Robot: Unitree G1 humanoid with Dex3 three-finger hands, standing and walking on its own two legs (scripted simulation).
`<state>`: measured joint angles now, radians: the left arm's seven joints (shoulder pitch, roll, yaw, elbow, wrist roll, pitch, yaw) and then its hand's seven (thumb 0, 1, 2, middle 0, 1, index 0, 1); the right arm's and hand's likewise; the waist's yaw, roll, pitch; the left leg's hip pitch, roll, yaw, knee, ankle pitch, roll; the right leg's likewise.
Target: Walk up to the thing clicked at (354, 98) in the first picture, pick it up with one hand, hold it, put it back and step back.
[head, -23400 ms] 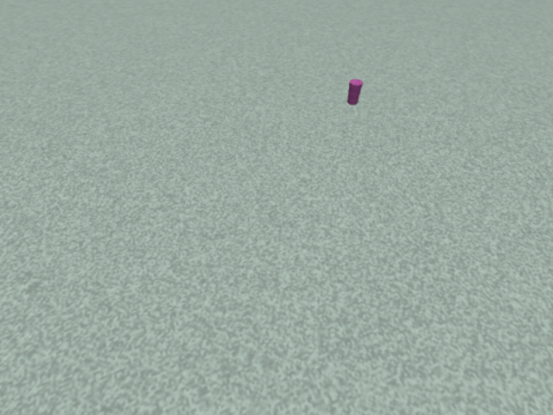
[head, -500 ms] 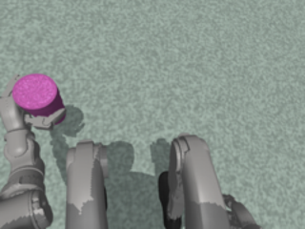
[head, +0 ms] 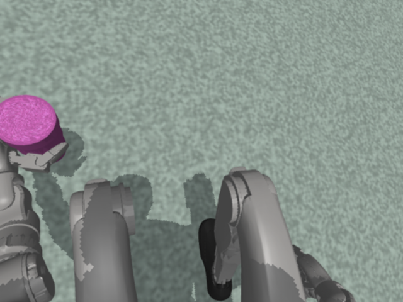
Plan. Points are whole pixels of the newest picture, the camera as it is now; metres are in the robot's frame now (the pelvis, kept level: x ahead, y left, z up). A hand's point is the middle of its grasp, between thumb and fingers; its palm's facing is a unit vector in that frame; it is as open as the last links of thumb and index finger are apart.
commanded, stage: lower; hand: left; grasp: from the side
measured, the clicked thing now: (38, 136) +0.42 +0.27 -0.11
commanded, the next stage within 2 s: loosen in 1.32 s
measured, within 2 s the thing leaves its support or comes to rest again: rests again in 1.86 s
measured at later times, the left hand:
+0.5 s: hand (46, 143) +0.42 +0.28 -0.17, palm faces +0.33 -0.94 +0.00, open 10.7 cm
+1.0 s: hand (52, 144) +0.43 +0.27 -0.20, palm faces +0.34 -0.94 -0.01, open 10.7 cm
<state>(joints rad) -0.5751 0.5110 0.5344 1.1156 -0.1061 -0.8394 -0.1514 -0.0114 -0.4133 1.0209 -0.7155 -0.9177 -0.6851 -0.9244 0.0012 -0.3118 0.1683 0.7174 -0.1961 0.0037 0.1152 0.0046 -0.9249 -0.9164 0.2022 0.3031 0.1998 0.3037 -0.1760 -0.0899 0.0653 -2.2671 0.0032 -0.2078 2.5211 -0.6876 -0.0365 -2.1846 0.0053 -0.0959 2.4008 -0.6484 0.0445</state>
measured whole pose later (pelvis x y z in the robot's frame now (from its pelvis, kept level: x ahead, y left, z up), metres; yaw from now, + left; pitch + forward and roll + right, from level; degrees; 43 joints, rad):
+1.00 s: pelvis -0.01 +0.02 -0.02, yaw -6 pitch +13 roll -17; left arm -0.61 0.77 0.56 1.41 -0.06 -1.07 0.02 -0.01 -0.42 1.03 -0.73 -0.90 -0.70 -0.91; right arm -0.15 -0.36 0.45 0.61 -0.35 0.01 0.15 0.00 -0.92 -0.91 0.20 0.30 0.20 0.30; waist -0.25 -0.25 0.29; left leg -2.22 0.00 -0.35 2.66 -0.70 -0.02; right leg -2.08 0.06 -0.21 2.41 -0.61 0.07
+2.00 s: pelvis -0.02 +0.03 -0.02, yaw -8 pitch +10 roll -19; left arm -0.63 0.83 0.53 1.48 -0.09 -1.14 0.05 -0.02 -0.58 0.15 -0.29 -0.19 -0.28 -0.19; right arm -0.18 -0.37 0.52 0.56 -0.36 0.01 0.16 0.00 -0.92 -0.91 0.21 0.30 0.20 0.30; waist -0.25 -0.29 0.31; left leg -2.20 0.02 -0.40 2.67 -0.71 0.00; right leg -2.04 0.08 -0.24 2.38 -0.58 0.07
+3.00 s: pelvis +0.00 +0.01 +0.13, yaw +3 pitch +32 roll -6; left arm -0.14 0.51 0.35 0.49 0.05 -0.11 0.01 -0.02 -0.52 0.08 -0.06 -0.07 -0.07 -0.06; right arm 0.08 -0.25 0.02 0.56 0.04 0.13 0.02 0.01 -0.90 -0.90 0.20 0.30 0.20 0.30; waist -0.01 0.00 -0.12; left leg -1.97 0.05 -0.08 2.07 -0.66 0.01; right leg -1.92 -0.01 -0.03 1.99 -0.63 0.05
